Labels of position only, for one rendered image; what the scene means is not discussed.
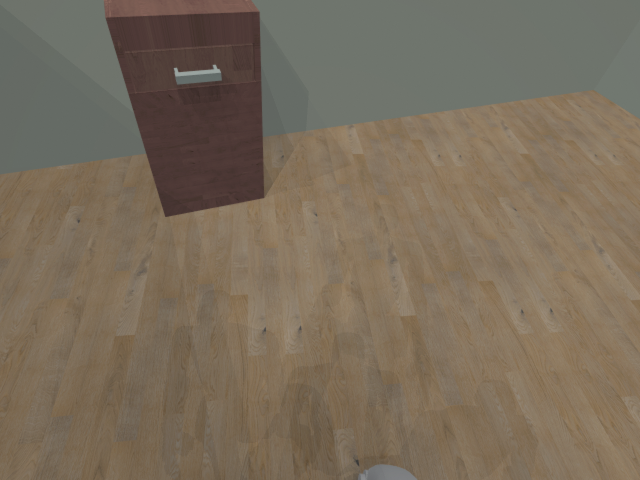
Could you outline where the drawer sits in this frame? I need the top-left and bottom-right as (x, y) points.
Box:
(125, 43), (254, 92)

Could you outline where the cabinet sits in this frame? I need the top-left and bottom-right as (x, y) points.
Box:
(104, 0), (264, 217)

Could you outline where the handle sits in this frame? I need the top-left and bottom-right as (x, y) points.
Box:
(174, 65), (222, 85)

